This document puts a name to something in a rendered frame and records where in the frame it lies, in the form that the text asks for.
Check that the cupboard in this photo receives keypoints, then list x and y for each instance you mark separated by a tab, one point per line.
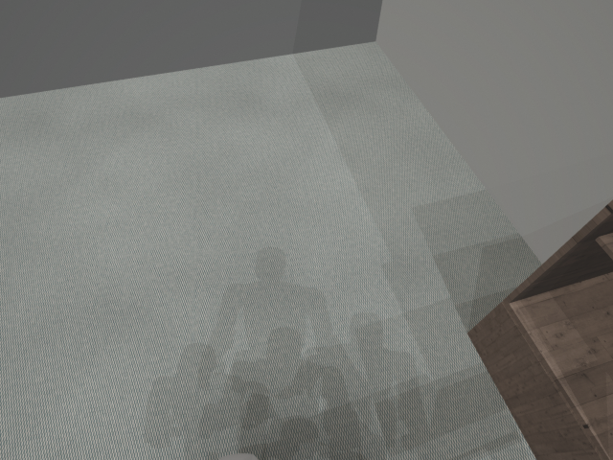
548	347

